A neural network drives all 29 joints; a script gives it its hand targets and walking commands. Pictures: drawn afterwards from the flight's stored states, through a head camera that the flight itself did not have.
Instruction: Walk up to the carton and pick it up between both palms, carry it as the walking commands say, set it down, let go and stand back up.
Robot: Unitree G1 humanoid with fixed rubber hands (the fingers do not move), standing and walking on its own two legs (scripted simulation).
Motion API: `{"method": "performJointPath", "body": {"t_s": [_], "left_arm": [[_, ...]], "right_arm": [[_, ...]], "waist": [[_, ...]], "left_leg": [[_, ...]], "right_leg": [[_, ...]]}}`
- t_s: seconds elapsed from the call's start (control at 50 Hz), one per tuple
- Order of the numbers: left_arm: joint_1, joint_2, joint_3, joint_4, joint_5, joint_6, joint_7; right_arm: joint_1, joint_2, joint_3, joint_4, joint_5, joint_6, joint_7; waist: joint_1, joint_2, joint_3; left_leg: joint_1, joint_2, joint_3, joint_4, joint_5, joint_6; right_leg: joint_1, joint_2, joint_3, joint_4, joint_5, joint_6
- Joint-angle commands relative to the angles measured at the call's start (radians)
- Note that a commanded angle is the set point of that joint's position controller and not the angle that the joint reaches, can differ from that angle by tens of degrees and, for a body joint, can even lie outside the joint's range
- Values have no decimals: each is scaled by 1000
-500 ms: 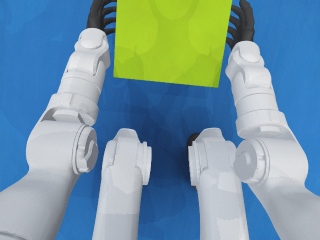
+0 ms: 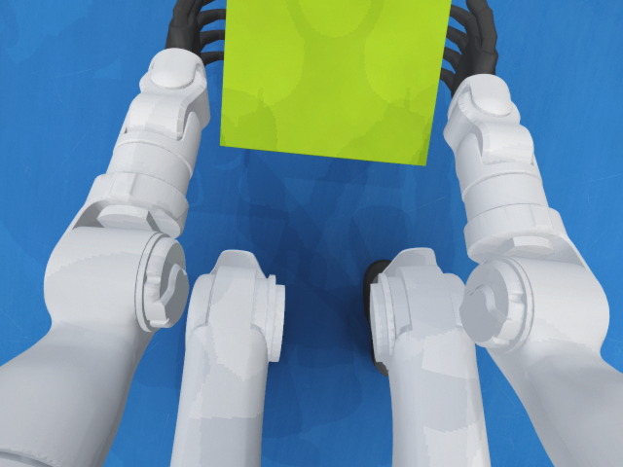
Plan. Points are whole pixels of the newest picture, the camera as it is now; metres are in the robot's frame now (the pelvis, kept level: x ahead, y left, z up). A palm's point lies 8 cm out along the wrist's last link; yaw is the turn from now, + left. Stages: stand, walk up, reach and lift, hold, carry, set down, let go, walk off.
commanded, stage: set down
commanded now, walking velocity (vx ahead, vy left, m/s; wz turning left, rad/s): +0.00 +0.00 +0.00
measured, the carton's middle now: (325, 77) +0.53 -0.01 -0.24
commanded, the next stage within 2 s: none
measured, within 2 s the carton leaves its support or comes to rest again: neither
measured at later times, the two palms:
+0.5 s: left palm (190, 52) +0.53 +0.14 -0.17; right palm (471, 73) +0.51 -0.17 -0.16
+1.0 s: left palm (164, 63) +0.52 +0.17 -0.18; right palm (483, 94) +0.50 -0.19 -0.18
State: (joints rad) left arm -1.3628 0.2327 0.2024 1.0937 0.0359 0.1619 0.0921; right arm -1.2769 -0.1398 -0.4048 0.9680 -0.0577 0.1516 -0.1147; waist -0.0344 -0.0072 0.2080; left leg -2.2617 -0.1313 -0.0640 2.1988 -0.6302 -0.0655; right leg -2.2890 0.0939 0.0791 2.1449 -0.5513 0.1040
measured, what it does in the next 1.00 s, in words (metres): stands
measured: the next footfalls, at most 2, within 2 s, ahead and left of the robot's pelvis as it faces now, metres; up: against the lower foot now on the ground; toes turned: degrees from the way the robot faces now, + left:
none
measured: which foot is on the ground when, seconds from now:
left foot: down 0.00-1.00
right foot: down 0.00-1.00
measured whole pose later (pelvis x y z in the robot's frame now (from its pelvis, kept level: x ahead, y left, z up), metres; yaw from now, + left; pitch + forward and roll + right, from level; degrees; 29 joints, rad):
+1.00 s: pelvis +0.00 +0.00 +0.00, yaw +0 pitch +40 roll -2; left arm -1.35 0.36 0.06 1.12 -0.14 0.02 0.10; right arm -1.28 -0.26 -0.22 1.08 0.14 -0.01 -0.13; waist -0.04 -0.01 0.28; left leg -2.26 -0.09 -0.06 2.19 -0.61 -0.05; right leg -2.28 0.07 0.05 2.13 -0.54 0.08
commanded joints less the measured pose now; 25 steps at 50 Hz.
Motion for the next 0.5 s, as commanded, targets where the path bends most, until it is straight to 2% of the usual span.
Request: {"method": "performJointPath", "body": {"t_s": [0.0,0.3,0.48], "left_arm": [[-516,-839,-230,-141,-49,-62,-242],[-465,-776,-193,-112,-8,-61,-249],[-438,-700,-174,-94,2,-72,-232]], "right_arm": [[-534,818,319,-66,46,-27,254],[-483,770,274,-29,23,-29,263],[-459,693,256,-18,26,-49,243]], "waist": [[-7,46,-938],[1,53,-882],[7,60,-901]], "left_leg": [[349,-19,112,-209,325,46],[347,-11,103,-202,332,47],[372,-4,100,-196,349,42]], "right_leg": [[475,43,-167,-104,325,-65],[445,38,-160,-97,325,-61],[458,35,-159,-93,335,-53]]}}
